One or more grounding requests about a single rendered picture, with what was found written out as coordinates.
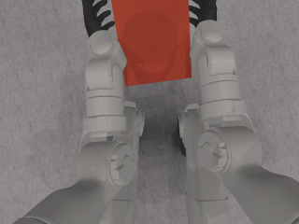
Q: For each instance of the right robot hand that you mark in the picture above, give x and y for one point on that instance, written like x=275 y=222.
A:
x=207 y=11

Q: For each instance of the right robot forearm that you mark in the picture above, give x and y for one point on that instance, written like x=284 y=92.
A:
x=217 y=78

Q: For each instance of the left robot upper arm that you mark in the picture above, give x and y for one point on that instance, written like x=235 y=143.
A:
x=103 y=168

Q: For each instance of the right robot upper arm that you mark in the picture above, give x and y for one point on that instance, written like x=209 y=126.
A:
x=234 y=155

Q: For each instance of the left robot forearm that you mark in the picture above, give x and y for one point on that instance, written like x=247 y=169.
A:
x=103 y=89

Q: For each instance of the left robot shin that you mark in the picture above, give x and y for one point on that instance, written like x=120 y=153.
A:
x=129 y=103

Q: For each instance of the left robot thigh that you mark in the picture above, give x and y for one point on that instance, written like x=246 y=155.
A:
x=123 y=207

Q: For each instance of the left robot hand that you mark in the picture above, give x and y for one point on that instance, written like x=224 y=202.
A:
x=91 y=21

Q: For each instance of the carton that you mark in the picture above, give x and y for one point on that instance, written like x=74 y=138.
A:
x=155 y=38

